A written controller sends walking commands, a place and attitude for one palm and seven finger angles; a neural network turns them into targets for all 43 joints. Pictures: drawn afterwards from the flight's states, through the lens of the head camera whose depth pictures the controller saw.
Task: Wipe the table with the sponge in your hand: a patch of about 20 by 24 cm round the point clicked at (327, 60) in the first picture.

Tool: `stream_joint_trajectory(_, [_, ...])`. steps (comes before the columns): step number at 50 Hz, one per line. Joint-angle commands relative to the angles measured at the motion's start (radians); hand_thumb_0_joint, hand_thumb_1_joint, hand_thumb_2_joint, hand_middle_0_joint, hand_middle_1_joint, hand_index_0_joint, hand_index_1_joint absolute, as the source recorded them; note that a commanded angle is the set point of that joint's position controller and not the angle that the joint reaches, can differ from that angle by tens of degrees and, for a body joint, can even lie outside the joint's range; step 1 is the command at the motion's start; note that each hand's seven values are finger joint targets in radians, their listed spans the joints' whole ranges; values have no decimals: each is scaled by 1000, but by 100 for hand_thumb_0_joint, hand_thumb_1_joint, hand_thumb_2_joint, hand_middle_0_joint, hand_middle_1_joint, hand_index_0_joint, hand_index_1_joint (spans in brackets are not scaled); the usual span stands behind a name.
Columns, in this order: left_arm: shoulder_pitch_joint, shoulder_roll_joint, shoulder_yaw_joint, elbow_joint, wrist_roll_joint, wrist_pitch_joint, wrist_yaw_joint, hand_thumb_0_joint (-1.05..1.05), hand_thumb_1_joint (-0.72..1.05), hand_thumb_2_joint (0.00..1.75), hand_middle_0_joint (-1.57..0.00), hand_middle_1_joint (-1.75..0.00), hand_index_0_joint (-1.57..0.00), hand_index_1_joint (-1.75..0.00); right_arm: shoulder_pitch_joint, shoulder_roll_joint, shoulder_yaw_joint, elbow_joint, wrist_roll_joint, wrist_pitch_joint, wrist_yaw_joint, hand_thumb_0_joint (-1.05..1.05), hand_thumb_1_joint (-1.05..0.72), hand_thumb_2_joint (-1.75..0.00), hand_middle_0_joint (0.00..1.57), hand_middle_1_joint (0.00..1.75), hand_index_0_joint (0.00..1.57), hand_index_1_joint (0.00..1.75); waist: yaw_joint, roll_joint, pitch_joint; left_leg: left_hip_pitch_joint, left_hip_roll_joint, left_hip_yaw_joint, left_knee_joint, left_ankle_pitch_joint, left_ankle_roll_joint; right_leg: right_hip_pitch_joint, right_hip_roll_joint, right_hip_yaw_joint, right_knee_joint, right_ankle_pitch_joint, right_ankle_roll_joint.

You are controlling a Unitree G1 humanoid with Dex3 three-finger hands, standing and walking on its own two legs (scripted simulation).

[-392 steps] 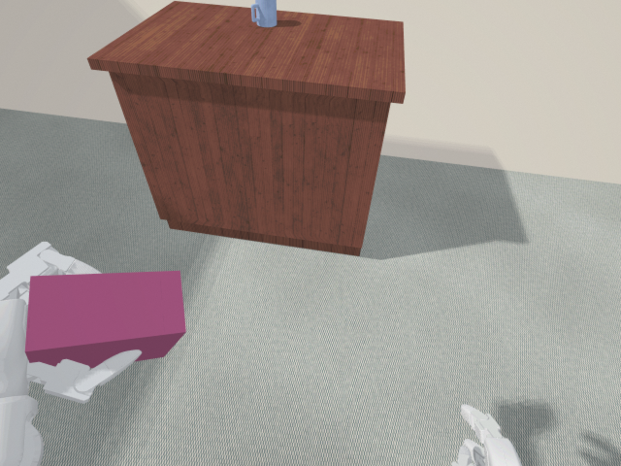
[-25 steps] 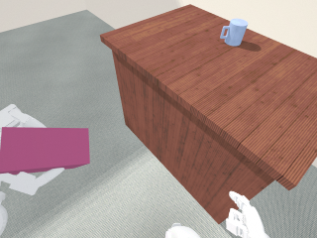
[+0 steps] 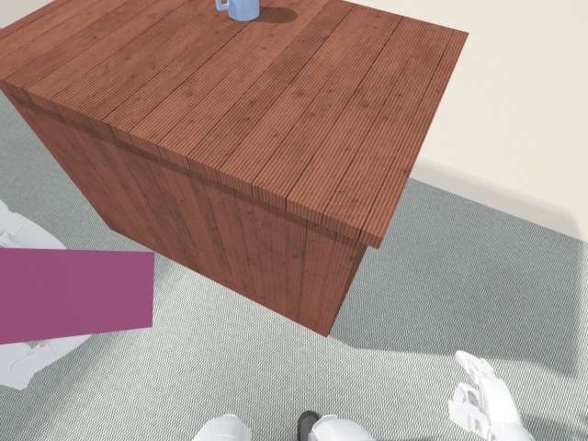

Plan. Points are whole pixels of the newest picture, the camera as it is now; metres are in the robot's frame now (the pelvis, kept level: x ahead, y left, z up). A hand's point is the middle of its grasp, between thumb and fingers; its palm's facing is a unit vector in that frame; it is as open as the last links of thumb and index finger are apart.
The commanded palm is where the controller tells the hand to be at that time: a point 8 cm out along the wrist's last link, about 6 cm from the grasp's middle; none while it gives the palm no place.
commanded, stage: turn to face it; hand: left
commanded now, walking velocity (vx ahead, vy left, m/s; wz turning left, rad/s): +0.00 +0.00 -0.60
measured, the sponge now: (81, 291) +0.23 +0.20 +0.17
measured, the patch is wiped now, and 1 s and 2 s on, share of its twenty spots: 0.00 0.00 0.00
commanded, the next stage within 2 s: come to a stop and stand still in 1.34 s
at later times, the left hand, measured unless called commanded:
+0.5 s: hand (225, 284) +0.24 +0.07 +0.18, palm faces +0.07 -0.86 -0.51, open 9.9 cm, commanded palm +0.18 +0.16 +0.18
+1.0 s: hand (318, 309) +0.22 -0.01 +0.18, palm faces -0.14 -0.89 -0.43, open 10.0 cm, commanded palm +0.20 +0.05 +0.18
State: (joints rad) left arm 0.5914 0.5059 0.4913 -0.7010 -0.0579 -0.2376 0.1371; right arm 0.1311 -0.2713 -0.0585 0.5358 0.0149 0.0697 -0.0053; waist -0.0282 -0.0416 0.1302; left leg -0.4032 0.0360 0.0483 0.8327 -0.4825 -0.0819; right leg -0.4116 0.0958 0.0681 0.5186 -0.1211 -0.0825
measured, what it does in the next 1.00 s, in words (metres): walks backwards, turning right: left foot, then right foot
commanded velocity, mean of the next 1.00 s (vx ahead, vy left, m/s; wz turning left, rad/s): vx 0.00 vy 0.00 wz -0.58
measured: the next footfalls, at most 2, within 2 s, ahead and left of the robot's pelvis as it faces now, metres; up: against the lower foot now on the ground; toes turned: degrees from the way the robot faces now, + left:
left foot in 0.08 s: +0.03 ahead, +0.14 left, +0.00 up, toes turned +1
right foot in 0.38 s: -0.03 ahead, -0.17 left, +0.00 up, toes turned -20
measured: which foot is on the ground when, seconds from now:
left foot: up 0.00-0.06, down 0.08-0.38, up 0.40-0.76, down 0.78-1.00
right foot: down 0.00-0.10, up 0.12-0.36, down 0.38-0.80, up 0.82-1.00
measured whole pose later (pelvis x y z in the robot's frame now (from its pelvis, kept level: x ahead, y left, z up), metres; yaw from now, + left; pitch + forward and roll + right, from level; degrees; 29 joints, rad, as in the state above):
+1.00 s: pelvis -0.10 -0.08 +0.00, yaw -37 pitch +0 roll +0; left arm 0.45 0.37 0.36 -0.55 -0.02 -0.17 0.14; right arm 0.19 -0.16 0.03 0.50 0.01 -0.01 0.01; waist 0.06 0.01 0.07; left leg -0.24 0.18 0.17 0.59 -0.33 -0.08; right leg -0.43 -0.01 -0.07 0.85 -0.43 0.05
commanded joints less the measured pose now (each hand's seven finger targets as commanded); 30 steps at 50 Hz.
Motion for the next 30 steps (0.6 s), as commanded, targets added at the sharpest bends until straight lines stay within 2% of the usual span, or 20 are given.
stream_joint_trajectory(1, [-7,67,92,-36,-10,1,28,0,10,130,-120,-160,-120,-160,-34,-49,9,-142,13,-29,8,0,-90,-90,20,30,20,30,44,-83,-278,149,-5,-19,-199,51,24,102,-270,340,-195,-72,-54])
stream_joint_trajectory(3, [-60,60,46,-49,-7,3,23,0,10,130,-120,-160,-120,-160,-18,-64,8,-131,14,-30,-1,0,-90,-90,20,30,20,30,37,-32,-261,308,31,-21,-372,112,52,-24,-213,310,-153,-185,-3])
stream_joint_trajectory(4, [-79,52,30,-59,-3,-5,16,0,10,130,-120,-160,-120,-160,-15,-75,5,-142,4,-38,-9,0,-90,-90,20,30,20,30,33,61,-228,339,121,-94,-466,62,99,-111,-147,267,-53,-250,35])
stream_joint_trajectory(5, [-116,40,15,-81,4,-13,9,0,10,130,-120,-160,-120,-160,-40,-87,5,-156,-3,-47,-17,0,-90,-90,20,30,20,30,41,237,-175,322,304,-249,-549,82,176,-215,-48,146,182,-351,82])
stream_joint_trajectory(6, [-166,54,14,-106,27,-13,14,0,10,130,-120,-160,-120,-160,-39,-76,6,-168,4,-61,-24,0,-90,-90,20,30,20,30,48,314,-162,218,432,-306,-581,192,250,-188,-29,11,487,-372,117])
stream_joint_trajectory(7, [-212,83,25,-113,43,-16,20,0,10,130,-120,-160,-120,-160,-58,-46,16,-155,0,-79,-25,0,-90,-90,20,30,20,30,56,311,-150,73,445,-248,-599,123,255,-137,-70,6,701,-340,123])
stream_joint_trajectory(8, [-250,95,24,-123,46,-24,17,0,10,130,-120,-160,-120,-160,-54,-43,8,-150,2,-86,-27,0,-90,-90,20,30,20,30,61,294,-137,25,433,-182,-584,91,251,-119,-91,12,765,-314,128])
stream_joint_trajectory(9, [-244,37,-29,-96,48,-15,12,0,10,130,-120,-160,-120,-160,-31,-54,3,-147,2,-93,-17,0,-90,-90,20,30,20,30,50,280,-88,26,397,-111,-560,147,237,-146,-111,-12,745,-318,133])
stream_joint_trajectory(12, [-284,-14,-101,-97,35,-9,18,0,10,130,-120,-160,-120,-160,5,-66,6,-143,15,-130,-2,0,-90,-90,20,30,20,30,54,310,-96,114,331,48,-474,343,160,-60,-121,-124,425,-348,148])
stream_joint_trajectory(15, [-314,6,-85,-75,37,-11,24,0,10,130,-120,-160,-120,-160,39,-78,5,-137,4,-164,5,0,-90,-90,20,30,20,30,43,314,-130,162,327,68,-388,444,124,54,-90,-196,216,-336,155])
stream_joint_trajectory(17, [-325,14,-64,-45,37,-8,23,0,10,130,-120,-160,-120,-160,52,-76,3,-131,3,-173,12,0,-90,-90,20,30,20,30,45,261,-172,173,300,95,-247,462,83,178,-73,-219,30,-178,144])
stream_joint_trajectory(18, [-292,46,-38,-22,45,-3,26,0,10,130,-120,-160,-120,-160,66,-72,0,-125,5,-172,16,0,-90,-90,20,30,20,30,44,187,-201,157,269,123,-137,415,56,228,-119,-157,-52,-68,113])
stream_joint_trajectory(19, [-292,65,-21,-29,44,-12,28,0,10,130,-120,-160,-120,-160,59,-45,7,-135,7,-166,20,0,-90,-90,20,30,20,30,41,-10,-223,59,177,148,36,236,16,308,-243,29,-100,216,46])
stream_joint_trajectory(20, [-247,135,56,-15,35,-20,39,0,10,130,-120,-160,-120,-160,0,-22,22,-158,0,-158,11,0,-90,-90,20,30,20,30,66,-238,-234,-174,53,104,231,-155,-15,396,-404,330,-108,621,-66])
stream_joint_trajectory(21, [-229,120,66,-2,16,-12,37,0,10,130,-120,-160,-120,-160,-20,-18,23,-143,2,-143,6,0,-90,-90,20,30,20,30,68,-252,-275,-190,73,-20,366,-134,-12,380,-452,353,-117,600,-87])
stream_joint_trajectory(22, [-187,119,58,-42,6,-10,26,0,10,130,-120,-160,-120,-160,-36,-31,10,-154,9,-126,8,0,-90,-90,20,30,20,30,57,-206,-258,-189,88,-75,422,-78,-9,342,-426,350,-135,472,-83])
stream_joint_trajectory(23, [-84,152,133,-37,-2,-14,31,0,10,130,-120,-160,-120,-160,-49,-17,23,-150,1,-109,9,0,-90,-90,20,30,20,30,70,-106,-286,-227,86,-77,414,-58,-8,395,-406,351,-84,485,-115])
stream_joint_trajectory(24, [-27,107,110,-60,-14,-24,27,0,10,130,-120,-160,-120,-160,-56,10,42,-140,-3,-88,11,0,-90,-90,20,30,20,30,66,-71,-310,-241,80,-69,393,-26,-12,438,-375,259,-58,503,-106])
stream_joint_trajectory(26, [7,95,127,-82,-18,-40,31,0,10,130,-120,-160,-120,-160,-71,10,41,-131,-6,-64,12,0,-90,-90,20,30,20,30,53,-56,-340,-224,65,-40,303,15,-22,463,-341,196,-65,543,-90])
stream_joint_trajectory(30, [13,100,124,-124,-16,-45,41,0,10,130,-120,-160,-120,-160,-73,-17,17,-146,-2,-59,-3,0,-90,-90,20,30,20,30,56,-59,-353,-85,38,-15,37,30,-6,419,-327,241,-80,528,-107])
